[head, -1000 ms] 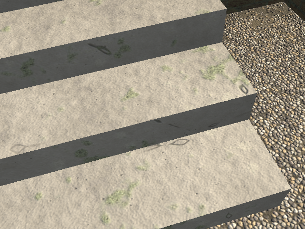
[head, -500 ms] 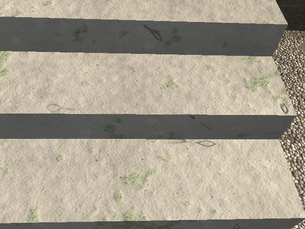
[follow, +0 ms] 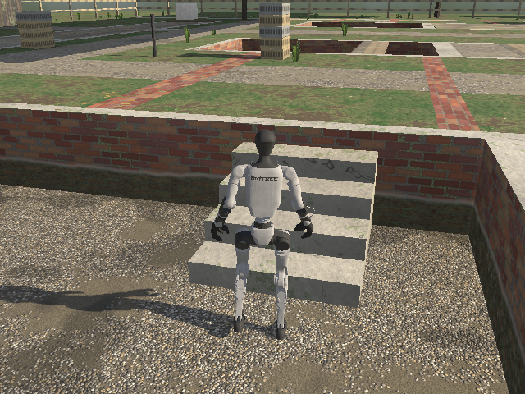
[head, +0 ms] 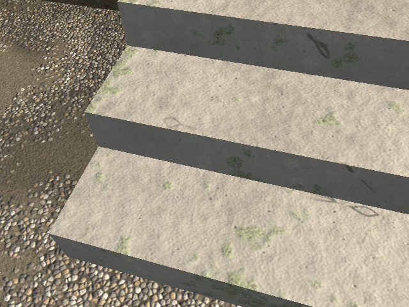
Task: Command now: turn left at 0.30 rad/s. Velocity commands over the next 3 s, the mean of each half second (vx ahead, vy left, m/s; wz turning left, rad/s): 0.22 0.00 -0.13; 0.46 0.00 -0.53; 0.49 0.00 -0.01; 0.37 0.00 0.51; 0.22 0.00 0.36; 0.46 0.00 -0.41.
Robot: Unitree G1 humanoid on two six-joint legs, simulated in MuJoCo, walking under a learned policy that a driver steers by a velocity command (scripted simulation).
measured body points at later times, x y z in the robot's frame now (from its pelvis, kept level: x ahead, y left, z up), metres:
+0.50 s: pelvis +0.07 +0.02 +0.00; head +0.09 +0.02 +0.45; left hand +0.25 +0.26 -0.10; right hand +0.10 -0.27 -0.11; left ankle -0.01 +0.15 -0.74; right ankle +0.13 -0.14 -0.71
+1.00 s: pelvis +0.27 -0.07 +0.00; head +0.29 -0.11 +0.44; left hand +0.36 +0.17 -0.12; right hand +0.39 -0.34 -0.08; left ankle +0.37 +0.02 -0.41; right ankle +0.14 -0.12 -0.74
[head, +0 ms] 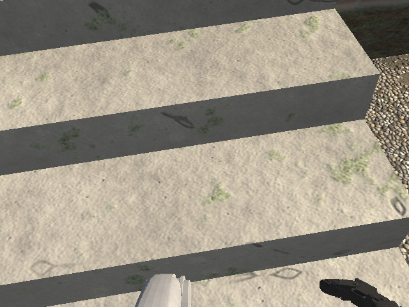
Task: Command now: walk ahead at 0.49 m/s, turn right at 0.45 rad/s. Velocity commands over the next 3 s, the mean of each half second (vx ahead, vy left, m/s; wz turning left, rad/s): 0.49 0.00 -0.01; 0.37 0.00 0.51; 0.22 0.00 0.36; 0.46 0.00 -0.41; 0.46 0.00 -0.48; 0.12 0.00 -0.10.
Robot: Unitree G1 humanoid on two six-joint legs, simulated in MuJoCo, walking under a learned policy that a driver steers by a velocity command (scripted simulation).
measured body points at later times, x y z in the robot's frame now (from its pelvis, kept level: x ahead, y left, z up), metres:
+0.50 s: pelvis +0.29 +0.06 +0.16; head +0.29 +0.08 +0.61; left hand +0.49 +0.24 +0.07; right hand +0.21 -0.14 +0.02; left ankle +0.25 +0.12 -0.56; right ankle +0.36 -0.09 -0.27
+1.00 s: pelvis +0.58 +0.04 +0.33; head +0.58 +0.04 +0.78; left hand +0.55 +0.29 +0.19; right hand +0.85 -0.14 +0.25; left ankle +0.55 +0.16 -0.21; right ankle +0.64 -0.05 -0.38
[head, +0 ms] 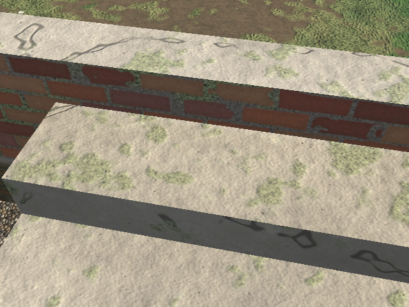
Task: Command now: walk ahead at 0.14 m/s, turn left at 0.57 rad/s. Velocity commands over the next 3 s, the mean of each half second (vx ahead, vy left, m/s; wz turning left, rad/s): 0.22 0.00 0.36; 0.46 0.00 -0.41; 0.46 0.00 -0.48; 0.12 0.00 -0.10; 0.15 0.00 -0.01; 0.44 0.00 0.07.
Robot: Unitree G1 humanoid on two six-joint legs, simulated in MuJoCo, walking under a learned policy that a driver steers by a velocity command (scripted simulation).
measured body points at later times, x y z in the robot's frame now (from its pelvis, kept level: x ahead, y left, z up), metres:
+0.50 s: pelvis +0.15 +0.05 +0.01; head +0.16 +0.06 +0.46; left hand +0.28 +0.26 -0.11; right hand +0.04 -0.20 -0.12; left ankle +0.08 +0.13 -0.72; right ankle +0.16 -0.07 -0.37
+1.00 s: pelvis +0.41 +0.02 +0.17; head +0.40 +0.02 +0.62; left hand +0.35 +0.23 +0.01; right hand +0.56 -0.23 +0.07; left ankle +0.47 +0.18 -0.30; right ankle +0.38 -0.04 -0.54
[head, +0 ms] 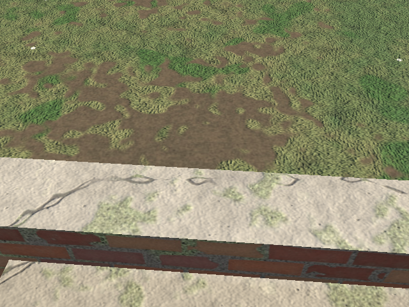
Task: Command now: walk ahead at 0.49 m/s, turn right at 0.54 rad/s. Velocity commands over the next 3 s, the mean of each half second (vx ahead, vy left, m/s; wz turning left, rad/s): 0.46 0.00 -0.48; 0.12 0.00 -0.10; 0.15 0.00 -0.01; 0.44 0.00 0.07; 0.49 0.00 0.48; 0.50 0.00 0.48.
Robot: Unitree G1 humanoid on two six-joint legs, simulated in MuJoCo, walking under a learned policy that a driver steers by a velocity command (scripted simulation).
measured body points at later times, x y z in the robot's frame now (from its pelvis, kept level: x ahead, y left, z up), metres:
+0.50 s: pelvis +0.29 +0.06 +0.17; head +0.29 +0.06 +0.62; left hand +0.48 +0.27 +0.05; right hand +0.23 -0.17 +0.02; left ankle +0.33 +0.14 -0.53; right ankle +0.27 -0.10 -0.35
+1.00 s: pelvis +0.40 +0.01 +0.20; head +0.40 +0.02 +0.65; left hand +0.58 +0.19 +0.06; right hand +0.45 -0.22 +0.06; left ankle +0.33 +0.14 -0.53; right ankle +0.42 -0.09 -0.53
